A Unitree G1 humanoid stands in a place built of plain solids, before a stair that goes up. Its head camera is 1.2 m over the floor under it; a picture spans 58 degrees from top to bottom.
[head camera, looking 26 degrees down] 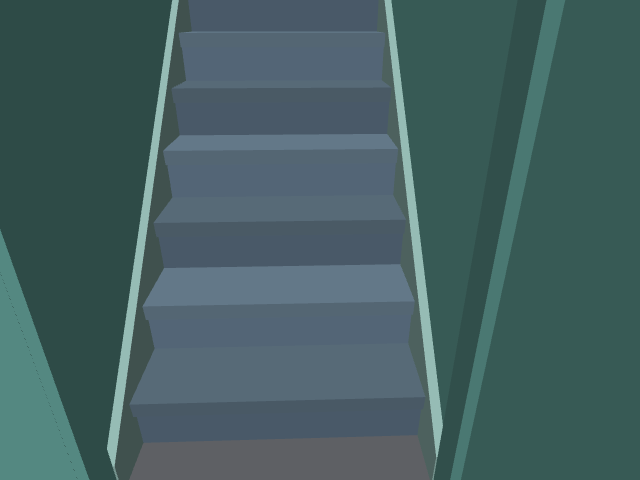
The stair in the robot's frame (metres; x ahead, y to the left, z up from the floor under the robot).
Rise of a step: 0.20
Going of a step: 0.22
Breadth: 0.89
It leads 2 degrees to the left of straight ahead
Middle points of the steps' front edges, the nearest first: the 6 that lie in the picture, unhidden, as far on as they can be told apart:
0.96 0.12 0.19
1.18 0.13 0.39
1.40 0.14 0.59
1.63 0.15 0.79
1.85 0.15 0.98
2.07 0.16 1.18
